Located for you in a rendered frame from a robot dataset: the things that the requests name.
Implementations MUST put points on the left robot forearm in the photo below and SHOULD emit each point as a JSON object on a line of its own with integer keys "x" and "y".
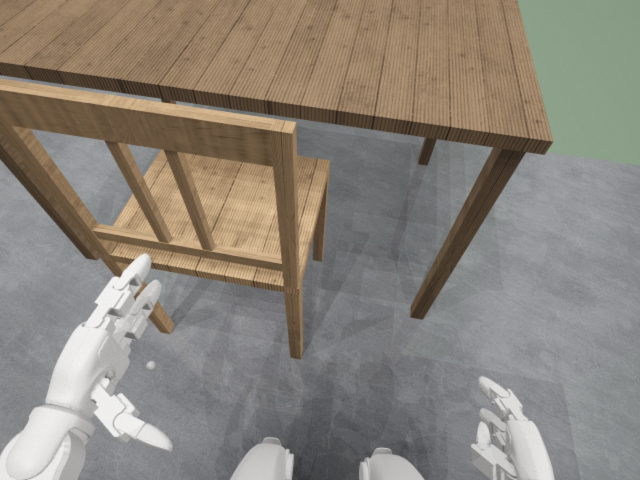
{"x": 51, "y": 446}

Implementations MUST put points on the robot left hand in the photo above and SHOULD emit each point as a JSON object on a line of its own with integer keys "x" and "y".
{"x": 102, "y": 344}

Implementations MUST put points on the chair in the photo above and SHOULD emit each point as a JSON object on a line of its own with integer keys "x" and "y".
{"x": 226, "y": 198}

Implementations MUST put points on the table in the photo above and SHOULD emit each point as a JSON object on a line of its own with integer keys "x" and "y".
{"x": 454, "y": 70}

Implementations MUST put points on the robot right hand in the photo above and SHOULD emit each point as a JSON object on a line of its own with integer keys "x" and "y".
{"x": 520, "y": 453}

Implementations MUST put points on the left robot shin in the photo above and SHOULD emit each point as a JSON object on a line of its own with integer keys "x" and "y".
{"x": 271, "y": 440}

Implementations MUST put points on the right robot shin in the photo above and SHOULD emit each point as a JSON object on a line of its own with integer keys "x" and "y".
{"x": 382, "y": 451}

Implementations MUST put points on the robot shin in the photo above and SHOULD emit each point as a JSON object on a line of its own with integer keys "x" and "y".
{"x": 382, "y": 451}
{"x": 271, "y": 440}

